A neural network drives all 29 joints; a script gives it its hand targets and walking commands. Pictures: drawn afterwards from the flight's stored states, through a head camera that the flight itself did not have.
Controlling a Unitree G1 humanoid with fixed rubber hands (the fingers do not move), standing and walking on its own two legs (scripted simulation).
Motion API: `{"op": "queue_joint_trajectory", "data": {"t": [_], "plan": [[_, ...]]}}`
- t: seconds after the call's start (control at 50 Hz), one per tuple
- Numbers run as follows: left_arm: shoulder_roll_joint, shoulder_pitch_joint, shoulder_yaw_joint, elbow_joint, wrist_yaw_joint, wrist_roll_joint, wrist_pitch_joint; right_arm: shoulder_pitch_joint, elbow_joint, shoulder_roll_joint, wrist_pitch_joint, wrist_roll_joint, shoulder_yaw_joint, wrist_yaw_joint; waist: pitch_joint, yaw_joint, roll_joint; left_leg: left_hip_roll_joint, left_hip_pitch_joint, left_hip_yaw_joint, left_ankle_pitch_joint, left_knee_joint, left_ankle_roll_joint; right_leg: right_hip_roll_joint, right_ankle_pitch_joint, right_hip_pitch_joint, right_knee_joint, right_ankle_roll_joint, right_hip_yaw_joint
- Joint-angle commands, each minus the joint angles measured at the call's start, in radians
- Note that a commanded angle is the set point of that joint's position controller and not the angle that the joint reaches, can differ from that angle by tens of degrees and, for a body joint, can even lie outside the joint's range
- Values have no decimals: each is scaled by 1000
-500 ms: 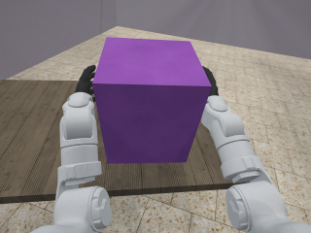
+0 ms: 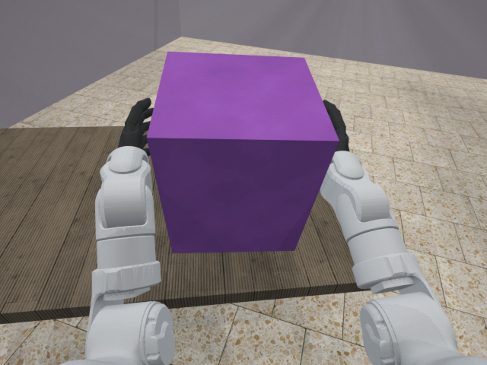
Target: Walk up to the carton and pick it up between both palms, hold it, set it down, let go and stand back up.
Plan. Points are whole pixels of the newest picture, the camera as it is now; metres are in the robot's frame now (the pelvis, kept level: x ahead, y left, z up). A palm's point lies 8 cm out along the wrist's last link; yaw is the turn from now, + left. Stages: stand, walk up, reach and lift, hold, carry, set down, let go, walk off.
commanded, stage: hold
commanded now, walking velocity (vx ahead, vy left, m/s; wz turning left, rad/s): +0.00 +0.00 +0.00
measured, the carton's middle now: (235, 158) +0.37 +0.01 +0.19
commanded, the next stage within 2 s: none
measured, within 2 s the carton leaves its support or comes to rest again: neither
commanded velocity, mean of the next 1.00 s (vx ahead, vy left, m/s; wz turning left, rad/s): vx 0.00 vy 0.00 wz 0.00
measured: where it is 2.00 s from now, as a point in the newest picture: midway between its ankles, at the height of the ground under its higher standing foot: outside the picture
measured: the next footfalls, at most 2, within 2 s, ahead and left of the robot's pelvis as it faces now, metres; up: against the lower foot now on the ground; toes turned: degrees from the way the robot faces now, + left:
none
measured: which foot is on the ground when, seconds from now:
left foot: down 0.00-1.00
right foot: down 0.00-1.00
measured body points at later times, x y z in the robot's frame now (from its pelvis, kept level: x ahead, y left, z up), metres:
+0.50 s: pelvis +0.00 +0.00 +0.00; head -0.06 +0.04 +0.44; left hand +0.37 +0.16 +0.21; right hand +0.37 -0.14 +0.22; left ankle +0.05 +0.14 -0.75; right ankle -0.01 -0.12 -0.75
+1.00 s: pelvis +0.00 +0.00 +0.00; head -0.07 +0.02 +0.44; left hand +0.37 +0.17 +0.22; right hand +0.38 -0.13 +0.22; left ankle +0.05 +0.14 -0.75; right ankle -0.01 -0.12 -0.75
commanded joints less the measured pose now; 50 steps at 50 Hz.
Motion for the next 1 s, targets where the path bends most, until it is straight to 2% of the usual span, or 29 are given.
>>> {"op": "queue_joint_trajectory", "data": {"t": [0.0,0.02,0.08,0.12,0.16,0.18,0.26,0.28,0.34,0.38,0.42,0.44,0.48,0.5,0.54,0.58,0.6,0.62,0.7,0.72,0.74,0.76,0.8,0.82,0.84,0.88,0.92,0.94,0.98], "plan": [[-502,-647,-409,-28,-159,-121,-40,-833,-248,547,-27,61,337,127,-287,16,33,-89,143,80,133,-58,24,72,102,-23,-73,45,-35],[-478,-655,-388,-15,-162,-109,-39,-837,-228,539,-29,44,311,126,-290,7,16,-88,137,81,106,-63,31,70,87,-14,-73,50,-39],[-508,-700,-413,-14,-165,-114,-47,-847,-187,535,-26,36,295,136,-297,-1,75,-80,125,78,124,-70,18,74,75,-47,-71,31,-41],[-503,-733,-398,-4,-162,-127,-57,-876,-222,582,-40,34,309,134,-313,13,42,-83,140,85,120,-59,34,62,91,-40,-74,44,-33],[-511,-705,-444,-26,-159,-151,-64,-907,-286,571,-57,49,341,126,-386,-4,31,-89,178,74,183,-37,26,71,180,-18,-63,52,-42],[-517,-698,-439,-26,-159,-144,-58,-852,-209,550,-43,40,311,124,-317,-22,76,-87,149,73,161,-50,18,74,149,-35,-64,43,-38],[-544,-711,-503,-118,-155,-179,-72,-820,-266,564,-55,70,342,121,-417,-30,90,-81,198,62,258,-19,-10,85,227,13,-38,45,-48],[-551,-709,-481,-31,-157,-164,-55,-813,-151,509,-38,37,270,123,-321,-59,134,-72,159,69,167,-39,-17,73,136,-28,-59,29,-29],[-537,-627,-484,-74,-158,-149,-45,-778,-218,524,-38,64,307,126,-352,-39,122,-75,176,66,235,-24,-17,76,196,11,-51,38,-38],[-521,-665,-461,-68,-160,-127,-42,-773,-172,516,-34,57,284,127,-279,-37,147,-80,138,69,199,-41,-15,73,160,-5,-54,33,-35],[-537,-653,-473,-84,-155,-125,-37,-813,-233,519,-41,74,306,128,-301,-30,152,-80,149,69,238,-32,-24,87,148,16,-47,33,-46],[-559,-669,-510,-145,-147,-152,-48,-793,-255,531,-50,77,319,131,-340,-39,162,-75,175,60,318,-15,-42,92,183,21,-35,37,-57],[-567,-708,-546,-184,-133,-183,-61,-886,-359,542,-72,106,373,126,-445,-18,162,-79,225,67,377,7,-41,97,227,11,-28,40,-56],[-558,-733,-560,-194,-123,-191,-67,-849,-324,547,-63,107,354,129,-420,-17,193,-82,211,62,308,-7,-43,93,181,-20,-32,36,-56],[-544,-695,-505,-93,-119,-163,-55,-886,-324,556,-56,78,340,135,-348,-8,127,-77,165,59,267,-21,-19,89,154,-38,-48,37,-55],[-519,-701,-458,-70,-124,-126,-46,-852,-227,551,-42,58,323,140,-300,11,117,-82,144,82,180,-49,2,80,93,-41,-59,36,-42],[-522,-699,-487,-101,-126,-135,-48,-847,-264,545,-58,74,336,142,-356,-4,129,-85,157,78,187,-42,-7,81,120,-28,-51,36,-48],[-495,-675,-449,-61,-127,-132,-45,-855,-251,553,-48,63,340,141,-315,31,88,-84,149,84,116,-61,20,71,84,-46,-68,39,-36],[-524,-665,-461,-67,-146,-156,-53,-921,-367,584,-62,73,391,124,-431,13,22,-99,178,78,193,-31,36,67,200,13,-54,63,-39],[-519,-715,-460,-87,-141,-162,-67,-876,-288,584,-50,62,367,125,-430,6,47,-96,187,72,193,-27,32,66,206,-7,-50,58,-34],[-526,-713,-478,-113,-143,-182,-68,-882,-337,596,-57,72,374,116,-464,3,46,-98,183,72,227,-22,26,73,245,11,-37,58,-36],[-508,-694,-454,-83,-139,-173,-67,-903,-335,597,-54,83,392,120,-448,28,18,-91,194,71,233,-16,36,78,266,-13,-42,62,-31],[-467,-652,-400,-6,-160,-137,-58,-813,-251,583,-29,40,342,106,-347,4,-14,-97,173,77,141,-37,48,57,235,-42,-63,72,-19],[-481,-667,-393,22,-166,-124,-49,-831,-197,559,-22,19,302,111,-301,-16,10,-90,145,81,91,-54,46,63,115,-72,-76,61,-30],[-471,-636,-366,21,-172,-107,-46,-839,-217,556,-28,17,311,117,-288,9,-9,-89,138,78,89,-66,49,62,99,-50,-78,60,-36],[-473,-668,-367,37,-181,-89,-38,-828,-145,554,-20,31,280,126,-254,6,44,-88,109,87,19,-82,51,60,17,-66,-88,40,-24],[-506,-705,-418,-2,-180,-119,-49,-850,-164,559,-33,28,298,131,-291,-6,60,-86,112,86,66,-72,33,64,63,-48,-69,43,-32],[-525,-706,-432,-9,-173,-146,-59,-894,-245,577,-51,34,315,128,-355,-17,21,-83,128,77,121,-57,33,76,113,-19,-62,50,-40],[-564,-722,-490,-70,-161,-175,-65,-893,-266,580,-64,59,338,124,-430,-31,77,-80,170,74,245,-22,2,86,221,21,-39,45,-39]]}}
